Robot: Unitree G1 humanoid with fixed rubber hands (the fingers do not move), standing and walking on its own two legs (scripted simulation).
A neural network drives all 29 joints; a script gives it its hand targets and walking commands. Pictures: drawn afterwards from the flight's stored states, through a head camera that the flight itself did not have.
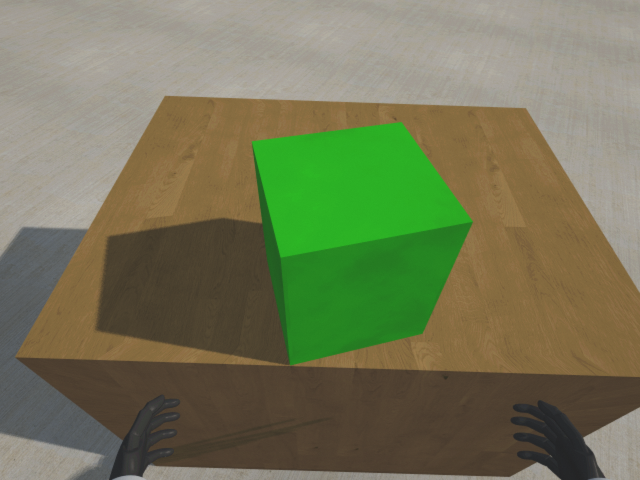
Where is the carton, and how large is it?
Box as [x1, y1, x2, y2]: [252, 122, 472, 364]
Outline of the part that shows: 401,122 252,141 267,261 290,364 422,333 472,221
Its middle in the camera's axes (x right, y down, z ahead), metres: +0.03 +0.01 +0.56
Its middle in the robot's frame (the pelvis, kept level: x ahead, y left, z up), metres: +0.43 +0.01 +0.05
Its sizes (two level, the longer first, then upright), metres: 0.210 0.200 0.250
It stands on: a pedestal, 0.69 m high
